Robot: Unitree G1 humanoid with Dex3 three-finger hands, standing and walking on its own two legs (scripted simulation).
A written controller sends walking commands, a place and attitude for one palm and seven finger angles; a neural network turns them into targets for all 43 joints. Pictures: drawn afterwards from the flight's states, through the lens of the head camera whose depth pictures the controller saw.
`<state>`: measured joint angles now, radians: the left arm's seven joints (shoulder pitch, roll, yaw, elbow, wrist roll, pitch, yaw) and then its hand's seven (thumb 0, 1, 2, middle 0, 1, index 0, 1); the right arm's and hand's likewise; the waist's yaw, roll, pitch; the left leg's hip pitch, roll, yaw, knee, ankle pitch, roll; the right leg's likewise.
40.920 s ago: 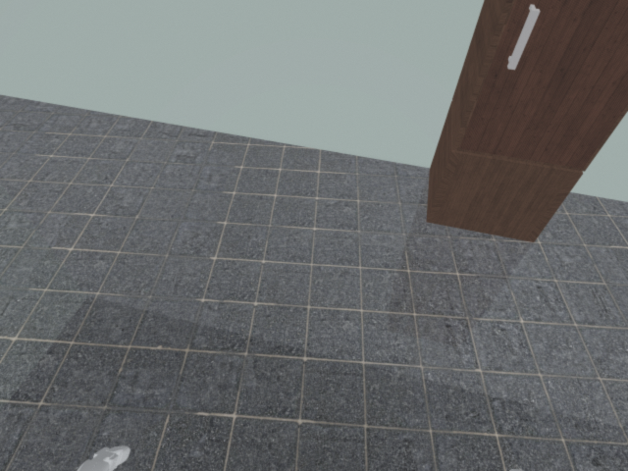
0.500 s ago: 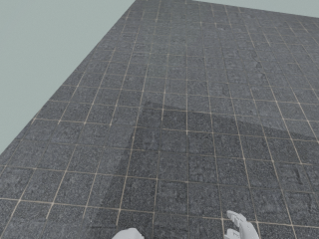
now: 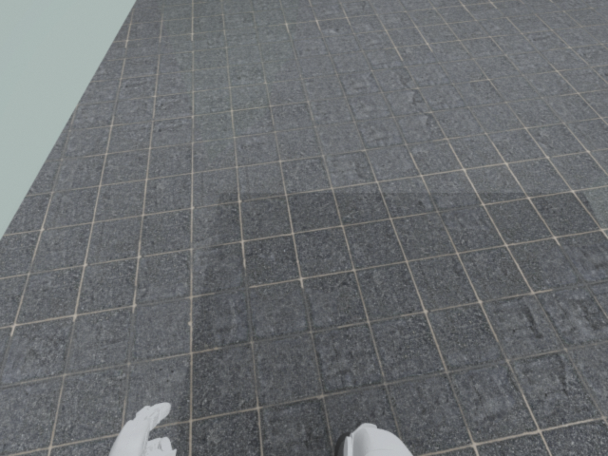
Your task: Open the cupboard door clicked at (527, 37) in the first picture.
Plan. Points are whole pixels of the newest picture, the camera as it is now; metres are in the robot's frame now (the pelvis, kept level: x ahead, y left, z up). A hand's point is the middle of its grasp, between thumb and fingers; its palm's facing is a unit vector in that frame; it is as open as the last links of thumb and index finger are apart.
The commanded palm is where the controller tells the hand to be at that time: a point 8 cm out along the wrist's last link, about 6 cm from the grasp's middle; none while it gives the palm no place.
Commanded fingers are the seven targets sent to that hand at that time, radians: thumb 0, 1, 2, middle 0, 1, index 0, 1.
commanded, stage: turn to face it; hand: left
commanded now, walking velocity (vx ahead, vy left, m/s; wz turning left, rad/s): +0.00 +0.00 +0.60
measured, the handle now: out of the picture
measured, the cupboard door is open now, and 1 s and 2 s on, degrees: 42 42 42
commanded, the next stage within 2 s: none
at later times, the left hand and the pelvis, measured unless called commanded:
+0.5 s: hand (142, 451) +0.15 +0.25 -0.17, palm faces +0.29 -0.93 -0.20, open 7.4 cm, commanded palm none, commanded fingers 0.00 0.90 0.90 -0.20 -0.30 -0.20 -0.30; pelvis +0.10 +0.03 +0.01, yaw +16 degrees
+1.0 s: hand out of the picture +0.10 +0.15 -0.14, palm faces +0.55 -0.80 -0.25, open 7.4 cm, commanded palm none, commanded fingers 0.00 0.90 0.90 -0.20 -0.30 -0.20 -0.30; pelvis +0.14 -0.05 +0.02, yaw +35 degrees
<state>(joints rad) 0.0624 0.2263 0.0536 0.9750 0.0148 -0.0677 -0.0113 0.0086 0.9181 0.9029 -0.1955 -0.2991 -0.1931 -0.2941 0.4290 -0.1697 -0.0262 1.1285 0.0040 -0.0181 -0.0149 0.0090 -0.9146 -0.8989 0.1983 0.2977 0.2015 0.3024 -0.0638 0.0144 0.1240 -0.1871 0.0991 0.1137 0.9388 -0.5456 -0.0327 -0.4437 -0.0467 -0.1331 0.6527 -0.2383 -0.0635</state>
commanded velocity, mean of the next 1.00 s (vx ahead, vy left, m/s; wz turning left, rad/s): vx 0.00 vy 0.00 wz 0.60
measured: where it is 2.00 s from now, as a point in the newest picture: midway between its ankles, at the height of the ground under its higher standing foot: outside the picture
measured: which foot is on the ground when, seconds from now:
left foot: up 0.00-0.34, down 0.36-0.78, up 0.80-1.00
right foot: down 0.00-0.36, up 0.38-0.76, down 0.78-1.00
